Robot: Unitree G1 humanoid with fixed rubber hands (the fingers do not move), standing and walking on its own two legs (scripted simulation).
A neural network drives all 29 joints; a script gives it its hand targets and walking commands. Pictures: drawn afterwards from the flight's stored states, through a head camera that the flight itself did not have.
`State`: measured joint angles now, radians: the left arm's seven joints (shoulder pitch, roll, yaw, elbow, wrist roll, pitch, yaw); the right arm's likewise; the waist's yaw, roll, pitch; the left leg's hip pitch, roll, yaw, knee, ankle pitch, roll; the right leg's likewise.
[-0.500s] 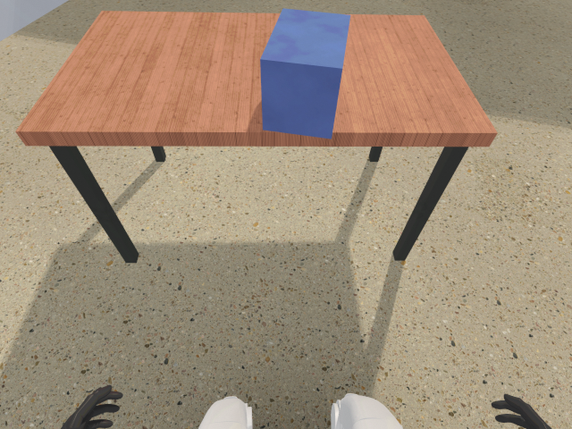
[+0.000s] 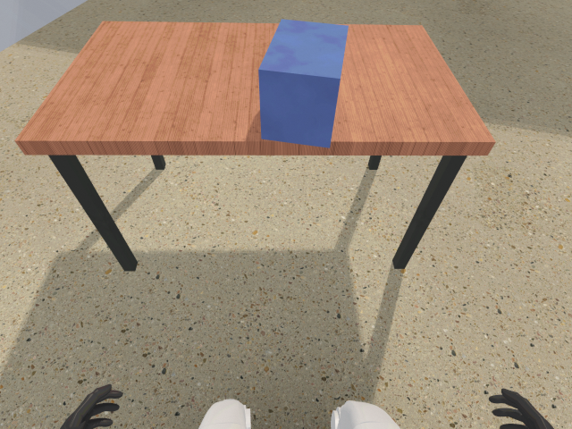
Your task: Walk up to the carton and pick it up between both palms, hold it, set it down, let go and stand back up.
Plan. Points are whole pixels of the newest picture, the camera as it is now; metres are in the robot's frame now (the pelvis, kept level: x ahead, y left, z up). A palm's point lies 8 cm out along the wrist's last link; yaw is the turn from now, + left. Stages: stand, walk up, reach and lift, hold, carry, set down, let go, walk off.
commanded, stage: walk up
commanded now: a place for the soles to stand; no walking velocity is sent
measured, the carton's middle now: (305, 82) +0.84 -0.03 +0.03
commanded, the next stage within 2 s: none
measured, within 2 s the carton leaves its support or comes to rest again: neither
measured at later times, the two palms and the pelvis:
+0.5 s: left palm (93, 372) +0.21 +0.30 -0.07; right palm (529, 412) +0.15 -0.31 -0.07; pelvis +0.07 +0.00 -0.01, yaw -1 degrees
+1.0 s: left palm (119, 299) +0.33 +0.30 -0.07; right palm (503, 337) +0.26 -0.32 -0.07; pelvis +0.19 -0.01 +0.00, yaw -1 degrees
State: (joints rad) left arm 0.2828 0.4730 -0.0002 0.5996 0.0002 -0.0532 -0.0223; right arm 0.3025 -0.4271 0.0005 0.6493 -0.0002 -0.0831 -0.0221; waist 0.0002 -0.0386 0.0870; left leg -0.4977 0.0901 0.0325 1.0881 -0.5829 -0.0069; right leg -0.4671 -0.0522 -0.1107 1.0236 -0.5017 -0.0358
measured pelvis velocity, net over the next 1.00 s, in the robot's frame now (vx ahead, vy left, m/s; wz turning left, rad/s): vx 0.19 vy -0.01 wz -0.02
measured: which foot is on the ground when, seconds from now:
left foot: down 0.00-0.40, up 0.42-0.60, down 0.62-0.90, up 0.92-1.00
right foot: down 0.00-0.12, up 0.14-0.38, down 0.40-0.64, up 0.66-0.86, down 0.88-1.00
